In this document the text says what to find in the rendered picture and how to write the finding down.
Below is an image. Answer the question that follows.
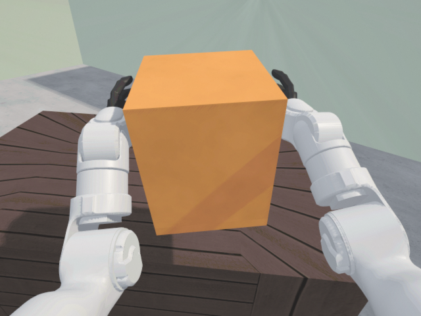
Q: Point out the robot left hand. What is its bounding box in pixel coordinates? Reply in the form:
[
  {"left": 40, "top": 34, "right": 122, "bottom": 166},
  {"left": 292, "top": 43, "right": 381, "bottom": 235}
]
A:
[{"left": 107, "top": 76, "right": 133, "bottom": 109}]

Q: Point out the right robot forearm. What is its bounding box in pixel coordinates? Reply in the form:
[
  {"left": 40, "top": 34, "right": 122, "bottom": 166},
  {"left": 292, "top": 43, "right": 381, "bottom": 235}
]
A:
[{"left": 282, "top": 98, "right": 410, "bottom": 256}]

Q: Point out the robot right upper arm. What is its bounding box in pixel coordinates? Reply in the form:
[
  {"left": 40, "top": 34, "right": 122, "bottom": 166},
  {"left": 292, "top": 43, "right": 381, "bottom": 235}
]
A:
[{"left": 319, "top": 201, "right": 421, "bottom": 316}]

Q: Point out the left robot forearm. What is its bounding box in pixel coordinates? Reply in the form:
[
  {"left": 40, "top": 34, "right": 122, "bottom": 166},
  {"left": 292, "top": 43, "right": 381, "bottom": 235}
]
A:
[{"left": 59, "top": 107, "right": 132, "bottom": 281}]

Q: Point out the robot right hand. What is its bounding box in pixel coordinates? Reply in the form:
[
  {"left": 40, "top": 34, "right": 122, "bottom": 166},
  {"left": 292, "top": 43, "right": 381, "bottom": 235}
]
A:
[{"left": 272, "top": 69, "right": 297, "bottom": 99}]

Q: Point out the carton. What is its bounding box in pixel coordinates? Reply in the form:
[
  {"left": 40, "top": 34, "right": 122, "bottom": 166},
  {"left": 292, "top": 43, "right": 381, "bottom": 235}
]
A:
[{"left": 123, "top": 50, "right": 288, "bottom": 235}]

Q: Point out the robot left upper arm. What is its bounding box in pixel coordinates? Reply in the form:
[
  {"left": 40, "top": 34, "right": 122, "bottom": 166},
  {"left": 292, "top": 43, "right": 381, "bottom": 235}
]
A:
[{"left": 10, "top": 227, "right": 143, "bottom": 316}]

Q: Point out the pedestal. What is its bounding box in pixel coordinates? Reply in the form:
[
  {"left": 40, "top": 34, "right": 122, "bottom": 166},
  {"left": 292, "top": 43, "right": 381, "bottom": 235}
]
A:
[{"left": 0, "top": 111, "right": 368, "bottom": 316}]

